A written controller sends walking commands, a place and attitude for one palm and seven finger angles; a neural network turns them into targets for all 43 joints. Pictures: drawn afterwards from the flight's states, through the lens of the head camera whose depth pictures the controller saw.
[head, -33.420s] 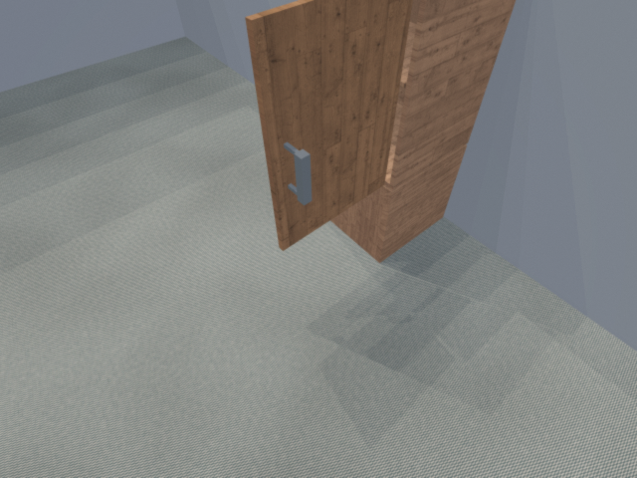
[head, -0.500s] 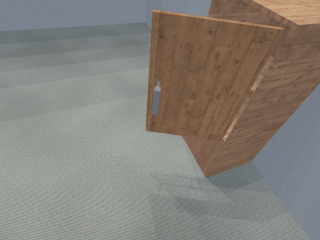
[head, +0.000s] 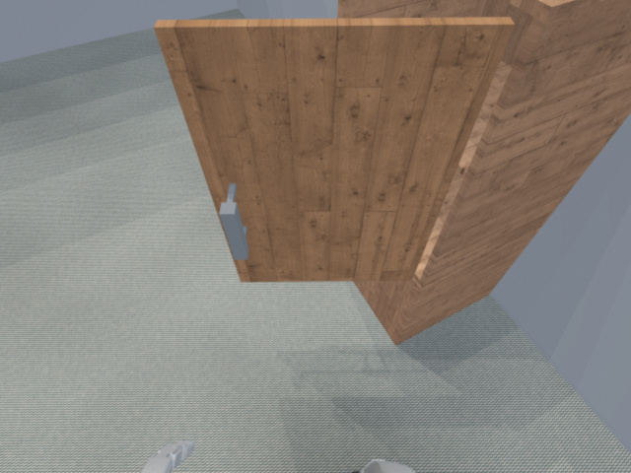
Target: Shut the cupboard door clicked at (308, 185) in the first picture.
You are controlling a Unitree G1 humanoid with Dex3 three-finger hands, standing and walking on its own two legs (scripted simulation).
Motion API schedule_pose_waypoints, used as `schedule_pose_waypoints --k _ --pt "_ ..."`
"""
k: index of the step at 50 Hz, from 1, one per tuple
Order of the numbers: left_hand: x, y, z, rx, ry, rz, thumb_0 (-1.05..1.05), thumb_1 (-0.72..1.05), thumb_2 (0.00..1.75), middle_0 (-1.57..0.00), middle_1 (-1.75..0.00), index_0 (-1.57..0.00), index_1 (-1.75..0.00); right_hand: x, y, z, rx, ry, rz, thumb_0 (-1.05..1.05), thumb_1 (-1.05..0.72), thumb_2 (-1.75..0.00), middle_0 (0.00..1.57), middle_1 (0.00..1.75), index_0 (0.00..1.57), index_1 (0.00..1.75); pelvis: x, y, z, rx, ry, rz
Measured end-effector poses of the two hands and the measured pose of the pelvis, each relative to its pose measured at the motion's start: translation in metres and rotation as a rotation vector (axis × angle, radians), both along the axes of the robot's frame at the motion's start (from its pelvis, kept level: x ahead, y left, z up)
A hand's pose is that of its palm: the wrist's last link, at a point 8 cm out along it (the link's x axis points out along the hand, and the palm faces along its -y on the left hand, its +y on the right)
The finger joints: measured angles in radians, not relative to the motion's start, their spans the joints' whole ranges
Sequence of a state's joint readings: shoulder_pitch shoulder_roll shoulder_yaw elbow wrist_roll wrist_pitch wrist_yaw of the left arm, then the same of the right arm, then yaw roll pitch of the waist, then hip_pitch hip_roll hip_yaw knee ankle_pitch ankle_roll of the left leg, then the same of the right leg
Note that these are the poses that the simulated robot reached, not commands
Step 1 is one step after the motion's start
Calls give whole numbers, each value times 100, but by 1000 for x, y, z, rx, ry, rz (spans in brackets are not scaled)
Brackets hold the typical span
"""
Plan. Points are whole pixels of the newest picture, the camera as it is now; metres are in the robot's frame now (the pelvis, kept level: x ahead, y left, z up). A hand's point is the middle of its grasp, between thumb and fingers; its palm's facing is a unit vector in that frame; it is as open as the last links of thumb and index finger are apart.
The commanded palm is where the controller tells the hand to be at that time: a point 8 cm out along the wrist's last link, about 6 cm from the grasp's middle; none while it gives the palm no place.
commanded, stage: come to a stop and stand still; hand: left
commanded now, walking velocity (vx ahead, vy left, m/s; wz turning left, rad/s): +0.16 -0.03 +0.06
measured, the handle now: (236, 222) +0.51 +0.14 -0.06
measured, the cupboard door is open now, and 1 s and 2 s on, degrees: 63 63 63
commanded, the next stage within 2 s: none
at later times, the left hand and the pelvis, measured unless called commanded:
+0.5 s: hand out of the picture +0.09 +0.18 -0.17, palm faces +0.07 -0.97 -0.23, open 7.3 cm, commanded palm none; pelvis +0.06 -0.01 +0.00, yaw +0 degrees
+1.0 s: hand out of the picture +0.08 +0.21 -0.16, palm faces +0.01 -0.98 -0.20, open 7.3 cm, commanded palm none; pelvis +0.01 +0.02 +0.01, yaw +0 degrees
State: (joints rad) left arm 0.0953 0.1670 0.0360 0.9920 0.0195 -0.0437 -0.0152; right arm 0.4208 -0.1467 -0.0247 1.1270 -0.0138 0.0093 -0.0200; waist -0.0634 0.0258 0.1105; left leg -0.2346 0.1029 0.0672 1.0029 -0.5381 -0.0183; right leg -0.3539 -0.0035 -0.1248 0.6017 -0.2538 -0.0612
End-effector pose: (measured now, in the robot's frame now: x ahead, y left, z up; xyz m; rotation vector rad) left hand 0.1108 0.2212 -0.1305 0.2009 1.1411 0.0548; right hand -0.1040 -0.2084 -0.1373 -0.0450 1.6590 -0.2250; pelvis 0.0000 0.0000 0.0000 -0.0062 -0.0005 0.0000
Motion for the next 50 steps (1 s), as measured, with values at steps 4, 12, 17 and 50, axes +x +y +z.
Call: schedule_pose_waypoints --k 4,12,17,50 --pt "-4 -9 7 4 26 80 -1 93 90 -20 -30 -21 -30 81 -22 4 -23 -140 67 1 -91 -90 20 30 19 30 22 -11 11 -3 9 22" --pt "-15 -9 2 14 119 124 -2 94 90 -20 -30 -20 -30 221 -38 11 -69 -391 164 1 -94 -90 20 30 19 29 58 -14 12 -18 10 12" --pt "-20 -6 -11 2 173 166 -1 93 90 -20 -30 -20 -30 264 -30 16 -81 -457 204 0 -93 -90 20 30 19 29 73 -10 7 -7 -8 11" --pt "-35 33 2 10 -19 64 0 91 90 -21 -30 -21 -30 162 0 20 -85 -463 168 0 -91 -90 20 30 20 30 11 22 6 -13 -50 -3"
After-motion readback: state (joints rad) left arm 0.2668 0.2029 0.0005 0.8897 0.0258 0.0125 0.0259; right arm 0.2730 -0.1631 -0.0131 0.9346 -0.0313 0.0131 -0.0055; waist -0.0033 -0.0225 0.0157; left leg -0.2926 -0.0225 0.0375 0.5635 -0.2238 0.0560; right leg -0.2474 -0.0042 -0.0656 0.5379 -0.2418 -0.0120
